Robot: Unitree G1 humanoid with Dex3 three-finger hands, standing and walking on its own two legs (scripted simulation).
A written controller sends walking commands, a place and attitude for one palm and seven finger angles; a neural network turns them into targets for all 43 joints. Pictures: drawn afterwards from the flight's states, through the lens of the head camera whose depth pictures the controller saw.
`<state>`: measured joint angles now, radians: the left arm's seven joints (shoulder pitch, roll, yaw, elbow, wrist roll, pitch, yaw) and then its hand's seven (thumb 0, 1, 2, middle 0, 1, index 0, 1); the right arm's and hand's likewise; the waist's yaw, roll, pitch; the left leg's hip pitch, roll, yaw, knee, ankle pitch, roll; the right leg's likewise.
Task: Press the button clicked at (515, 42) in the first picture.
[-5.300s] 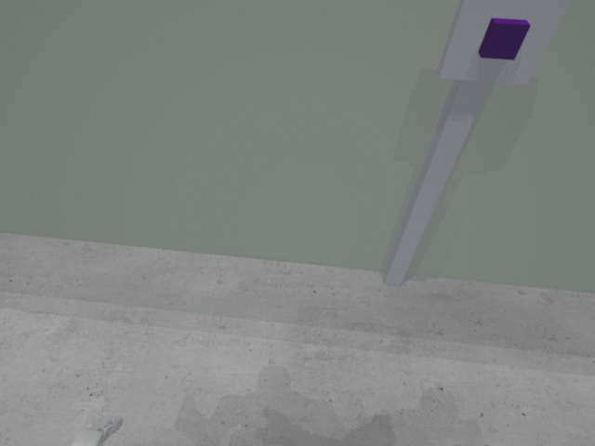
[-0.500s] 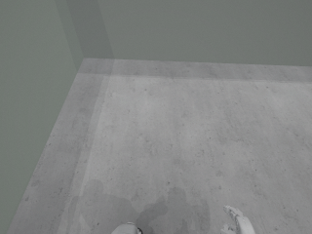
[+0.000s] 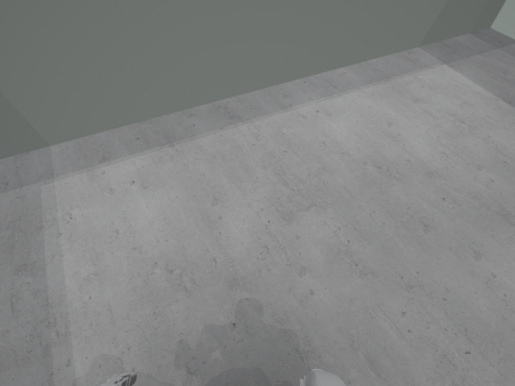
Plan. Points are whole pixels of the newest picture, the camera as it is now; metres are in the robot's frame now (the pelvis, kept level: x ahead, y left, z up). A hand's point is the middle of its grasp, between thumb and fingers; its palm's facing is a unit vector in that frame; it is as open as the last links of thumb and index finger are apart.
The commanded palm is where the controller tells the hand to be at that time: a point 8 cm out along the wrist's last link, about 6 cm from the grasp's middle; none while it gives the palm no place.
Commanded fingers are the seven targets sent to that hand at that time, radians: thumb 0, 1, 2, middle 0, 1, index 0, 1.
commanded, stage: walk to a spot facing it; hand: left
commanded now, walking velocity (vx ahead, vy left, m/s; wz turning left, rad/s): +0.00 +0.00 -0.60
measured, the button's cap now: out of the picture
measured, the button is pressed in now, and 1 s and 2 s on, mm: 0 0 0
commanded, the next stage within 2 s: turn to face it in 0.20 s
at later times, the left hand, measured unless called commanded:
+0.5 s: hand (165, 382) +0.16 +0.17 -0.17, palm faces -0.13 -0.97 -0.20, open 7.4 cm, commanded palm none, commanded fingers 0.00 0.90 0.90 -0.20 -0.30 -0.20 -0.30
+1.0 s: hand out of the picture +0.08 +0.19 -0.15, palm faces +0.10 -0.95 -0.30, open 7.4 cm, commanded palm none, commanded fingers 0.00 0.90 0.90 -0.20 -0.30 -0.20 -0.30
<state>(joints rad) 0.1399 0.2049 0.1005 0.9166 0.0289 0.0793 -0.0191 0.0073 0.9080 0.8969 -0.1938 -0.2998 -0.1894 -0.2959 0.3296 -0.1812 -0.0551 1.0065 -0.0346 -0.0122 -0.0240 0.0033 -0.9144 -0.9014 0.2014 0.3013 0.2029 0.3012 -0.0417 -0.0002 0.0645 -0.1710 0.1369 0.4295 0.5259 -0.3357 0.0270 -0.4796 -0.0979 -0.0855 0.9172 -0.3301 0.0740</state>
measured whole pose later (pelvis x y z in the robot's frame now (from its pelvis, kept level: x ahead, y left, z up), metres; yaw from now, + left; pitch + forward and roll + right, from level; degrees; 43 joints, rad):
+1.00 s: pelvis +0.00 -0.02 +0.00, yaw +5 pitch +1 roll +1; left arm 0.16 0.18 0.06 0.93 0.01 0.03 0.03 0.01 0.90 0.90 -0.20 -0.30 -0.19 -0.30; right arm 0.27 -0.24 -0.10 0.97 -0.03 0.07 0.00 0.01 -0.91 -0.90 0.20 0.30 0.21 0.30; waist -0.04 0.07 0.05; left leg -0.46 -0.07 -0.10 0.67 -0.31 -0.03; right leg -0.23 -0.01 -0.05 0.53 -0.32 -0.02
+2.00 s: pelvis +0.02 -0.03 +0.00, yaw +41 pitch +0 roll +3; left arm 0.15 0.16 0.02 0.85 0.02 0.01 0.02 0.01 0.90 0.90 -0.20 -0.30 -0.20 -0.30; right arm 0.23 -0.28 -0.10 0.94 -0.03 0.08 0.02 0.01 -0.91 -0.90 0.20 0.30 0.20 0.30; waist -0.04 0.07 0.06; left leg -0.48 -0.05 -0.04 1.11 -0.44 -0.06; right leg -0.24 -0.08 -0.12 0.56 -0.32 -0.03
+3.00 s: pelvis +0.02 +0.00 +0.00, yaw +74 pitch +1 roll +0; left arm 0.10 0.20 0.04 0.83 0.01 0.02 0.03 0.01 0.90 0.90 -0.20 -0.30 -0.20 -0.30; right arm 0.27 -0.24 -0.09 0.94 -0.02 0.06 0.00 0.01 -0.91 -0.90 0.20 0.30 0.21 0.30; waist -0.06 0.05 0.06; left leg -0.39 -0.10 -0.14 0.68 -0.37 0.00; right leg -0.26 -0.02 -0.03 0.55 -0.32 0.02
